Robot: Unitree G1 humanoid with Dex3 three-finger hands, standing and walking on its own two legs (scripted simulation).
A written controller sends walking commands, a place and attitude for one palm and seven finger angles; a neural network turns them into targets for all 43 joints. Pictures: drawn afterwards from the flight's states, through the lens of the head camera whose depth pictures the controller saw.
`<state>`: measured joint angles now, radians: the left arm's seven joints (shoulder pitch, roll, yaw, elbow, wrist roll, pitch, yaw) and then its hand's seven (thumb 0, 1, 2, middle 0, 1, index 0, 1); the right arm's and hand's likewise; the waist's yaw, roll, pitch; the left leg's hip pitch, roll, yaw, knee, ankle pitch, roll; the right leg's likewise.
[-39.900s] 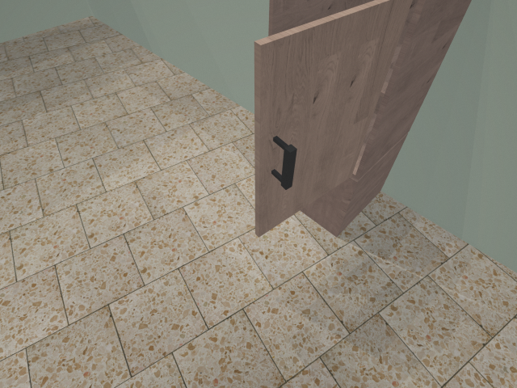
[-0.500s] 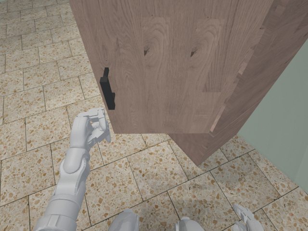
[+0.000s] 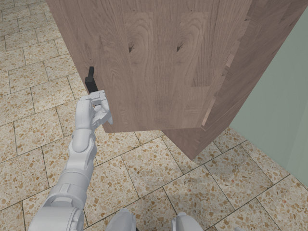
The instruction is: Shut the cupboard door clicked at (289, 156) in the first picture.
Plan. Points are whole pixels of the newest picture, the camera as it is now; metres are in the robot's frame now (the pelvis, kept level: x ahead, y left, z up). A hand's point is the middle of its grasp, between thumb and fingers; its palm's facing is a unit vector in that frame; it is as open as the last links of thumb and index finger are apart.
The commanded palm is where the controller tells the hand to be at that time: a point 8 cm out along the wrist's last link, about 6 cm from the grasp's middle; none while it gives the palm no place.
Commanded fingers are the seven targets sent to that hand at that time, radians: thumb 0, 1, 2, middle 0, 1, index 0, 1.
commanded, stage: bring the fist close to the handle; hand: left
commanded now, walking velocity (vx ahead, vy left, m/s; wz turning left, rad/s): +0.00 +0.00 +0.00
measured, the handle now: (95, 89) +0.50 +0.17 +0.05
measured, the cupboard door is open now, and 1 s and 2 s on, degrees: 53 43 33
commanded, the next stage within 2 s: push the door shut along its arc in 0.16 s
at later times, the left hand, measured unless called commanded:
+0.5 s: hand (106, 107) +0.43 +0.13 +0.05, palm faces +0.00 -1.00 -0.04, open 3.2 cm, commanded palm +0.42 +0.18 +0.06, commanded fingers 0.00 0.90 0.90 -1.30 -1.50 -1.30 -1.50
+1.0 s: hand (109, 90) +0.49 +0.13 +0.05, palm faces -0.13 -0.99 -0.03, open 3.2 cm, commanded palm +0.49 +0.16 +0.06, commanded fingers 0.00 0.90 0.90 -1.30 -1.50 -1.30 -1.50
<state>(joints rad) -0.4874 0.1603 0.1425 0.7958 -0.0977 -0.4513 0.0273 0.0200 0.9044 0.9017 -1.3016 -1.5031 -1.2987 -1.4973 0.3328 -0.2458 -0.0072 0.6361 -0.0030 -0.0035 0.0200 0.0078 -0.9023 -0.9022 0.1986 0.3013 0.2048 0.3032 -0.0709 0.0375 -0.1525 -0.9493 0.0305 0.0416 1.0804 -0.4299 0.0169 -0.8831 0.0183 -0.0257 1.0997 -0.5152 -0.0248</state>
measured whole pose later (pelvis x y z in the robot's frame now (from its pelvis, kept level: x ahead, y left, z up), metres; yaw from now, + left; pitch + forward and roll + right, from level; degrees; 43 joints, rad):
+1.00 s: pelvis -0.01 +0.01 -0.02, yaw +0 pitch +23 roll -3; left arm -0.94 0.37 0.23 1.21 -0.10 -0.43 -0.19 0.02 0.90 0.90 -1.30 -1.50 -1.31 -1.50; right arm 0.38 -0.28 0.01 0.68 0.00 -0.02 0.01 0.00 -0.90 -0.90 0.20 0.30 0.21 0.30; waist -0.17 0.05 -0.14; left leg -1.15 0.04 0.01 1.20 -0.45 0.03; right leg -1.05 0.02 -0.06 1.18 -0.52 -0.02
